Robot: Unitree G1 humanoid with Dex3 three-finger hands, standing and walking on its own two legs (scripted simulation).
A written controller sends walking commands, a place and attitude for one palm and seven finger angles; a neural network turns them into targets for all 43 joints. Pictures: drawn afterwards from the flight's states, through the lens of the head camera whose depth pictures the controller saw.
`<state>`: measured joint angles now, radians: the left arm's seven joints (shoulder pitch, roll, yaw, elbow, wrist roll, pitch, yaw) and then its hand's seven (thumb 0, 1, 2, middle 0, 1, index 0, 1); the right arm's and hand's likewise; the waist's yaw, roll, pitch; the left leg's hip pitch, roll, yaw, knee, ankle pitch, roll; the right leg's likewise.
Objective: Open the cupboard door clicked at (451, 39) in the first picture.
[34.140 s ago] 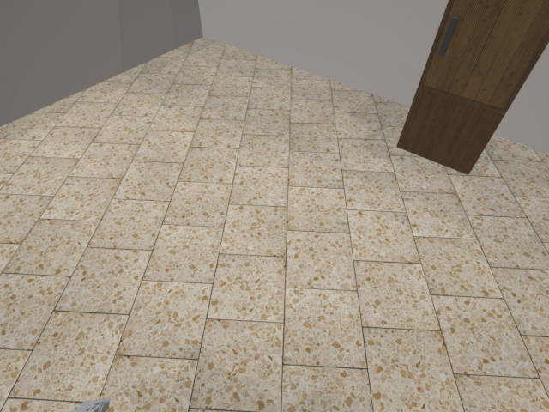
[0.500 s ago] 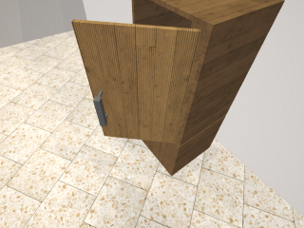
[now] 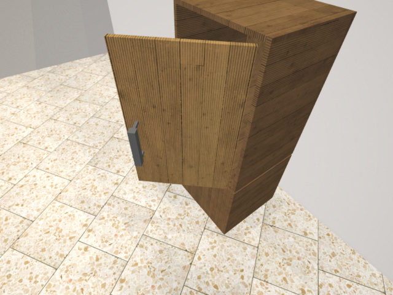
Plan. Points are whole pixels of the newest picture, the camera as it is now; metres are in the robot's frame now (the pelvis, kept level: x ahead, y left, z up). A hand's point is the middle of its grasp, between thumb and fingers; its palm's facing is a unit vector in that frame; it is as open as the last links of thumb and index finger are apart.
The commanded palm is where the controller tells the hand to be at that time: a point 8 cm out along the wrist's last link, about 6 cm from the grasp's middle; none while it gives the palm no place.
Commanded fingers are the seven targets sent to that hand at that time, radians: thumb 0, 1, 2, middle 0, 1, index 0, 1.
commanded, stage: look again from close up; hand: left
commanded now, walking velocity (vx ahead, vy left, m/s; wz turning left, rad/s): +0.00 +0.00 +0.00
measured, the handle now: (137, 143) +0.60 +0.24 -0.09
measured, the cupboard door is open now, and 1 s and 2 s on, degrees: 48 48 48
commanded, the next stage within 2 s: shuffle to correct the standing spot in 0.20 s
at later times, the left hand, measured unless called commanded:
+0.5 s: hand out of the picture -0.03 +0.22 -0.17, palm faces +0.01 -0.98 -0.22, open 7.4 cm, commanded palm none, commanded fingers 0.00 0.90 0.90 -0.20 -0.30 -0.20 -0.30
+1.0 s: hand out of the picture +0.12 +0.22 -0.18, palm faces +0.00 -0.98 -0.21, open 7.3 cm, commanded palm none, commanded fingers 0.00 0.90 0.90 -0.20 -0.30 -0.20 -0.30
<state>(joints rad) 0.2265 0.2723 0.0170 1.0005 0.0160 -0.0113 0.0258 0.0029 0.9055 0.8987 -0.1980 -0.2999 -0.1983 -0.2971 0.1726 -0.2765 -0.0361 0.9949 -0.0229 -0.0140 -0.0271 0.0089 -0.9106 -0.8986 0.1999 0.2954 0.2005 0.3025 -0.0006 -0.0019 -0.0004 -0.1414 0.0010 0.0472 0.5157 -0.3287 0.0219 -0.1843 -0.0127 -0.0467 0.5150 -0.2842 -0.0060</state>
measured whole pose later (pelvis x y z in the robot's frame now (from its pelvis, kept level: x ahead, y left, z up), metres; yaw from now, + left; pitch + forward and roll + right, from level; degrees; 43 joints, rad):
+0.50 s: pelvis -0.03 +0.02 +0.00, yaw +0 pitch -2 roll -1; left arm 0.32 0.22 0.00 1.06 0.03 0.02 0.01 0.00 0.90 0.90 -0.20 -0.30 -0.20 -0.30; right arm 0.29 -0.23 0.00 1.09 -0.03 0.02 0.00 0.01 -0.91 -0.90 0.20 0.30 0.20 0.30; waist 0.01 -0.01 0.00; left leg -0.18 -0.02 0.06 0.48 -0.28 0.05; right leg -0.21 -0.03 -0.04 0.46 -0.24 0.01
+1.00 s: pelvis +0.05 +0.04 +0.00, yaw -1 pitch -2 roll +0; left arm 0.22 0.17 0.04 1.02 0.02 -0.01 0.04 0.03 0.95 0.90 -0.20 -0.30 -0.20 -0.30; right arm 0.49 -0.05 0.01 1.17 -0.01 -0.04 -0.05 0.01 -0.91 -0.90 0.20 0.30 0.20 0.30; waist -0.04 -0.01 0.07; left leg -0.04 -0.06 0.08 0.47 -0.38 0.08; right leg -0.30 -0.07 -0.09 0.53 -0.10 -0.02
